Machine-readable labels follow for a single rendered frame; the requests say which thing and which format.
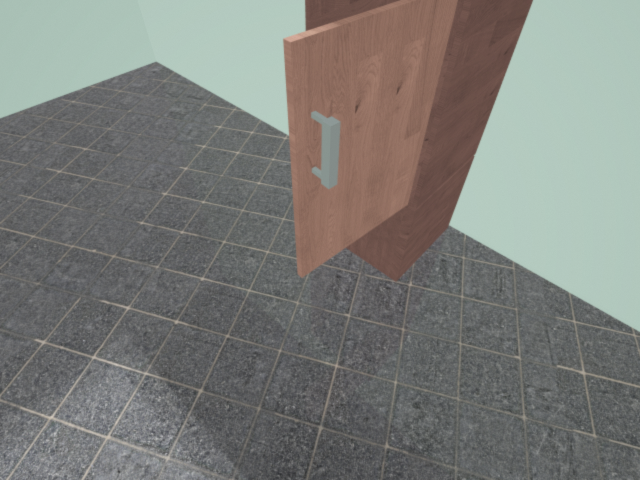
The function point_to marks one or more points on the cupboard door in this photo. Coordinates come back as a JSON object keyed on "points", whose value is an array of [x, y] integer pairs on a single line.
{"points": [[377, 73]]}

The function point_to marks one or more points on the handle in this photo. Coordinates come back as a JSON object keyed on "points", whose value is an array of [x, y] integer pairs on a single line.
{"points": [[330, 150]]}

